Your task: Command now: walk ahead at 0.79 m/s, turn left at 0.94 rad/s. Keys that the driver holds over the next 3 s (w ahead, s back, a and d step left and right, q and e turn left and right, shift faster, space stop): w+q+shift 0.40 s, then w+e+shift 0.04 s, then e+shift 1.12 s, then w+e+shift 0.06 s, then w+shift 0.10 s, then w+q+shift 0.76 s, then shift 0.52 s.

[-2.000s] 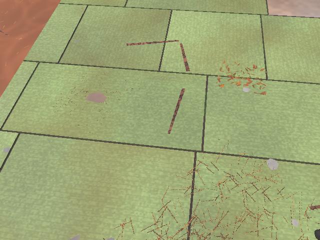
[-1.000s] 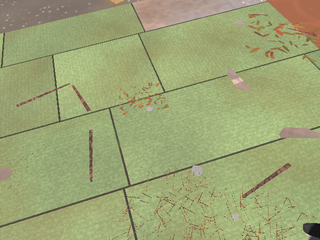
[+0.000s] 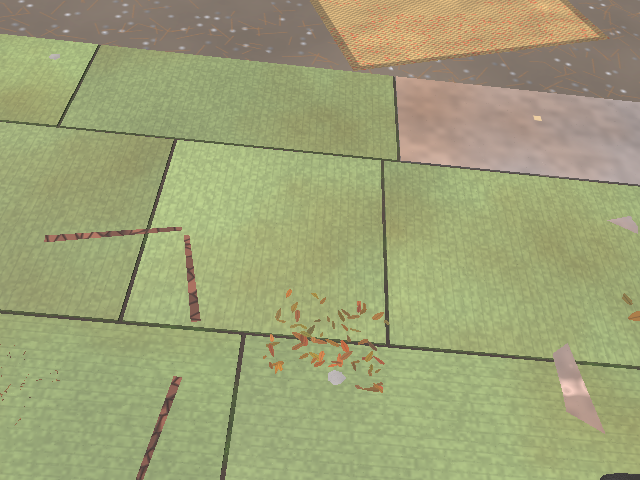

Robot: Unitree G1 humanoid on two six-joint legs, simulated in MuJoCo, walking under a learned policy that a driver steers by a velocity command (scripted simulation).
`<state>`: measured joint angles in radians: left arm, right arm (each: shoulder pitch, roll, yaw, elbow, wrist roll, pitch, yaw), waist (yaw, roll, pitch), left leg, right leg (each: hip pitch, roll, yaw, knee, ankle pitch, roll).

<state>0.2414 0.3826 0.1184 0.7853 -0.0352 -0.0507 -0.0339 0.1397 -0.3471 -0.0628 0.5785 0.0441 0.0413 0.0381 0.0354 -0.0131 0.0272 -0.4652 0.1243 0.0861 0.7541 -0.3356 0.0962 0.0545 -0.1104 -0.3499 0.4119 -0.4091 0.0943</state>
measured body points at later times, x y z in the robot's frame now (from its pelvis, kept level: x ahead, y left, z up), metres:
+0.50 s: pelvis +0.39 +0.05 -0.01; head +0.43 +0.08 +0.43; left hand +0.49 +0.39 -0.08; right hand +0.55 -0.21 -0.12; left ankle +0.12 +0.09 -0.63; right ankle +0.55 -0.02 -0.72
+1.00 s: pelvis +0.60 +0.17 +0.02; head +0.64 +0.18 +0.47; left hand +0.65 +0.49 -0.09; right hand +0.84 -0.04 -0.06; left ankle +0.65 +0.29 -0.72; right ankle +0.62 +0.03 -0.63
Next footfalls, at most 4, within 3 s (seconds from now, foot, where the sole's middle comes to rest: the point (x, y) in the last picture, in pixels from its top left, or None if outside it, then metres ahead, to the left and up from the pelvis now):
0.44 right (313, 429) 0.59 0.00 -0.76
0.80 left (179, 377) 0.68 0.30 -0.76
1.22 right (299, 378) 0.70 0.03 -0.76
1.66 left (219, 331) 0.81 0.23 -0.75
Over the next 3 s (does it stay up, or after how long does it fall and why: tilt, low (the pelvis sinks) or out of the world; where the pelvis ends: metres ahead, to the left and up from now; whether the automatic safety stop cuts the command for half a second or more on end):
stays up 1.39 -0.06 0.00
